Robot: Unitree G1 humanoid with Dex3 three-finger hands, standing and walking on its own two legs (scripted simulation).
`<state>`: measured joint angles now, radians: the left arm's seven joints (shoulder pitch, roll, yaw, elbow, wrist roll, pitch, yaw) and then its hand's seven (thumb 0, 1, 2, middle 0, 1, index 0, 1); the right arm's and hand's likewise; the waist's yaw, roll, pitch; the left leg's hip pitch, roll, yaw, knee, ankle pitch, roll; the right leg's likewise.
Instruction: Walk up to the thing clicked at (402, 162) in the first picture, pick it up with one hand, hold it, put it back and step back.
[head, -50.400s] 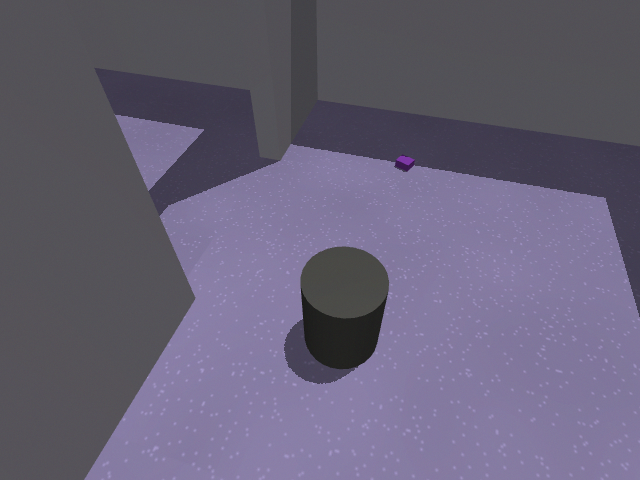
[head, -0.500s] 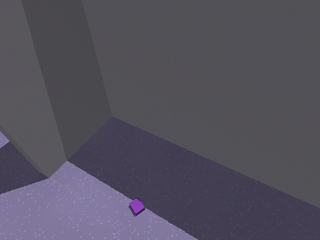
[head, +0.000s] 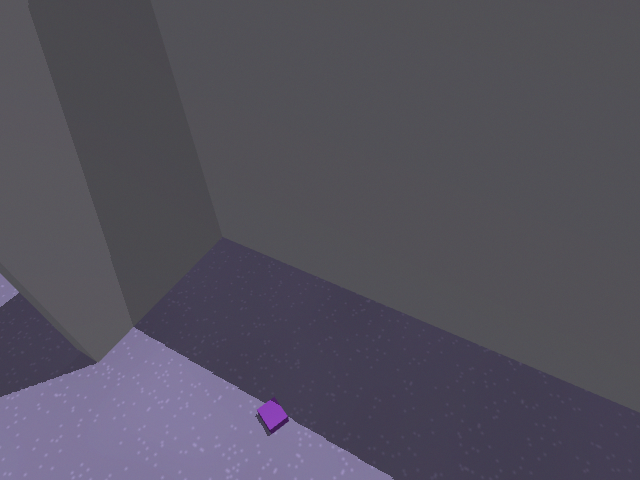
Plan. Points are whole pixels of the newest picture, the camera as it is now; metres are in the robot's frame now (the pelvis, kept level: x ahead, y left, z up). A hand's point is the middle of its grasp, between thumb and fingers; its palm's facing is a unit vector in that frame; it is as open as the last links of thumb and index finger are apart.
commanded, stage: stand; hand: left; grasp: from above
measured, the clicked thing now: (272, 415) +0.47 +0.19 -0.76
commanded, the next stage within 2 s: step back in 1.38 s
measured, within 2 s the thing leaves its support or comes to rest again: neither
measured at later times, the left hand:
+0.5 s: hand out of the picture +0.09 +0.24 -0.15, palm faces +0.02 -0.94 -0.34, open 7.4 cm
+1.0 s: hand out of the picture +0.09 +0.24 -0.15, palm faces +0.01 -0.94 -0.34, open 7.4 cm
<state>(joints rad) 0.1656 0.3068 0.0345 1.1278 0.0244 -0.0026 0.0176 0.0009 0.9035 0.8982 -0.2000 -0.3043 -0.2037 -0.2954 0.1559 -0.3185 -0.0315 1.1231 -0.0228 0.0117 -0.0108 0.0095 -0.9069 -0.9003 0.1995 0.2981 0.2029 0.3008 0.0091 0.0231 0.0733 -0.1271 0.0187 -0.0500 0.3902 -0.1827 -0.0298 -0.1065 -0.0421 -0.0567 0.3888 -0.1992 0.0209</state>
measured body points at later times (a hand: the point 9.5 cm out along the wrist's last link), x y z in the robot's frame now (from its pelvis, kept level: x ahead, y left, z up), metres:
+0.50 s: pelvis +0.02 -0.01 +0.00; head +0.02 -0.02 +0.45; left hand +0.09 +0.28 -0.13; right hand +0.09 -0.30 -0.14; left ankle +0.03 +0.14 -0.74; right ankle +0.01 -0.13 -0.74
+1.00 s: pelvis +0.02 -0.01 +0.00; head +0.02 -0.02 +0.45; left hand +0.09 +0.29 -0.13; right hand +0.09 -0.31 -0.14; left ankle +0.03 +0.14 -0.74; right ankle +0.01 -0.13 -0.74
